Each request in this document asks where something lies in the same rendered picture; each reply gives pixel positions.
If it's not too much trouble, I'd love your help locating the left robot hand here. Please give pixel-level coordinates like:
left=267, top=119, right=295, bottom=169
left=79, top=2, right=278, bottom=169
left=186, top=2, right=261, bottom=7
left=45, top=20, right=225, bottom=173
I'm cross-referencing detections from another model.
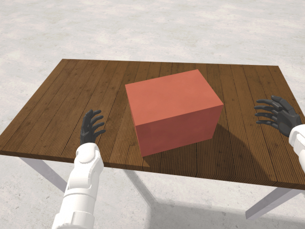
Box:
left=80, top=109, right=106, bottom=146

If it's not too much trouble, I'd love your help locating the right robot hand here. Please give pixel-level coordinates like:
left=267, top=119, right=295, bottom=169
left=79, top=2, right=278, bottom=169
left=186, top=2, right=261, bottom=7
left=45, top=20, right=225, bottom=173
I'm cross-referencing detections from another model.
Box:
left=254, top=95, right=303, bottom=137

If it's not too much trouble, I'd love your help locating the robot left forearm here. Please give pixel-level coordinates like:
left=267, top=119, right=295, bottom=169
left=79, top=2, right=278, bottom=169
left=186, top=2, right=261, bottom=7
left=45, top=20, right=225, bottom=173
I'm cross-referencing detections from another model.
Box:
left=51, top=143, right=104, bottom=229

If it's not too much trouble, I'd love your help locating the table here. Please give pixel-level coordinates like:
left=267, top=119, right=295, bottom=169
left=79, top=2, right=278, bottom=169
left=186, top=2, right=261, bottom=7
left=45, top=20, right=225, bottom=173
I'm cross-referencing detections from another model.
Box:
left=0, top=59, right=305, bottom=220

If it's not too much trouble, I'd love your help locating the robot right forearm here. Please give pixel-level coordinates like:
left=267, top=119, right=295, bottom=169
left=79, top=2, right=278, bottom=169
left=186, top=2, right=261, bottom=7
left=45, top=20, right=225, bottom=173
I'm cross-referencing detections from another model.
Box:
left=289, top=124, right=305, bottom=173

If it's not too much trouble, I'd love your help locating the carton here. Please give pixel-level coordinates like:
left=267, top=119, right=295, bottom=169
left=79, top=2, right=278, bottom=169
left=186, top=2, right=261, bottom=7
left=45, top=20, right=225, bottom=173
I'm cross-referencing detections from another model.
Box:
left=125, top=69, right=224, bottom=157

